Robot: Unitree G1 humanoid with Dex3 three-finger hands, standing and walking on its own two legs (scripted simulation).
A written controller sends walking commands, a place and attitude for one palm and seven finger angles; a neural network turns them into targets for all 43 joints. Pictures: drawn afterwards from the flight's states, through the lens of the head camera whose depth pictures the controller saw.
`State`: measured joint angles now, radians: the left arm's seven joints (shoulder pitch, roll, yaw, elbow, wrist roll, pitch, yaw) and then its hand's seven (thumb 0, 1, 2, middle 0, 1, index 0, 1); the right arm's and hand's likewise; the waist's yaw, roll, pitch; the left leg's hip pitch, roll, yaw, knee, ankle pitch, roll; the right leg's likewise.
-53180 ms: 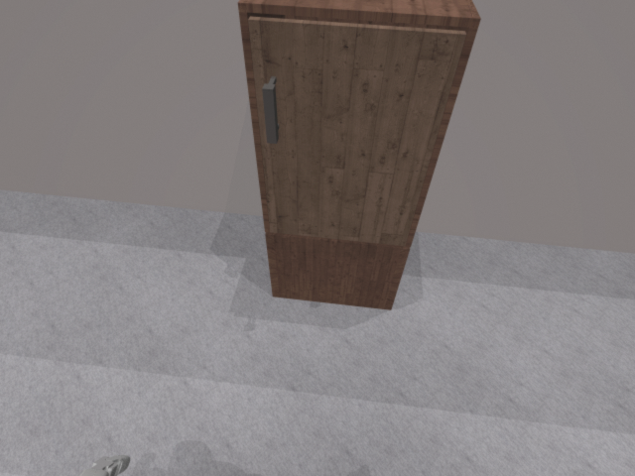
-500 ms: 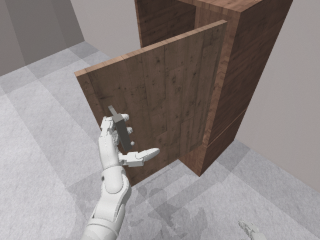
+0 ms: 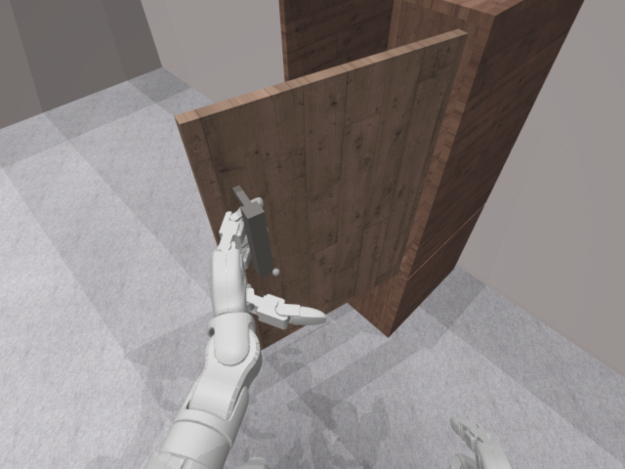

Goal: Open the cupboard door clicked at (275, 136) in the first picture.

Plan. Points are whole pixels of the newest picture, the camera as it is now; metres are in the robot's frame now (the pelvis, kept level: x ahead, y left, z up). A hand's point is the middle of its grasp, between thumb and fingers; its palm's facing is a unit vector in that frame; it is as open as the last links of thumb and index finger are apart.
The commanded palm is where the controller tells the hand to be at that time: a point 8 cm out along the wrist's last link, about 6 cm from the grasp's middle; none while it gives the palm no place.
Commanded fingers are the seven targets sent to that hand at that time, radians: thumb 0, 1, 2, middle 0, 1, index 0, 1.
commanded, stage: slide the hand sideways off the handle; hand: left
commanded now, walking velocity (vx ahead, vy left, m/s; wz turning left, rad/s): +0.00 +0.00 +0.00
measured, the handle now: (252, 232) +0.40 +0.10 +0.08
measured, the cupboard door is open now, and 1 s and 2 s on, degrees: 77 78 78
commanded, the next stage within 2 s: draw the hand back to the body in 1.12 s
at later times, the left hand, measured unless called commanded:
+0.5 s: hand (249, 303) +0.30 +0.10 +0.07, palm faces -0.11 -0.99 -0.03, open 16.3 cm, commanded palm +0.27 +0.16 +0.08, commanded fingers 0.00 -0.50 0.30 -0.15 -0.30 -0.15 -0.30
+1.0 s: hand (200, 330) +0.26 +0.14 +0.07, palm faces -0.07 -1.00 -0.04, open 16.3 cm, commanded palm +0.23 +0.21 +0.08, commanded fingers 0.00 -0.50 0.30 -0.15 -0.30 -0.15 -0.30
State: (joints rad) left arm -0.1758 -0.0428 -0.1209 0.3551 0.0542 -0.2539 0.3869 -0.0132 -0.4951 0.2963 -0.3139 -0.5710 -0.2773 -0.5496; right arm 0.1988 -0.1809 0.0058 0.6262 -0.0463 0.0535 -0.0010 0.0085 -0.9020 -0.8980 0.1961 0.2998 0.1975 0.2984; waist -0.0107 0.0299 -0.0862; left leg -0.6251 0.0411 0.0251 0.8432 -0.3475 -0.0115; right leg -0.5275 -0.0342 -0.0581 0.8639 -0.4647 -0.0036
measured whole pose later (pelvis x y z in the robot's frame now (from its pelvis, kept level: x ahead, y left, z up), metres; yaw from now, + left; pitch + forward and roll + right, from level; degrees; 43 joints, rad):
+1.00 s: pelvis +0.01 -0.01 +0.00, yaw +0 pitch +7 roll +0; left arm 0.23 0.20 0.10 0.05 -0.24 -0.29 -0.25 -0.01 -0.50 0.30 -0.15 -0.30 -0.15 -0.30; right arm 0.22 -0.24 0.02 0.54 0.03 -0.07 -0.04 0.01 -0.90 -0.90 0.20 0.30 0.20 0.30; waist 0.01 0.05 -0.08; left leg -0.58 0.05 0.00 0.84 -0.37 -0.03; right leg -0.48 -0.02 -0.08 0.85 -0.49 -0.02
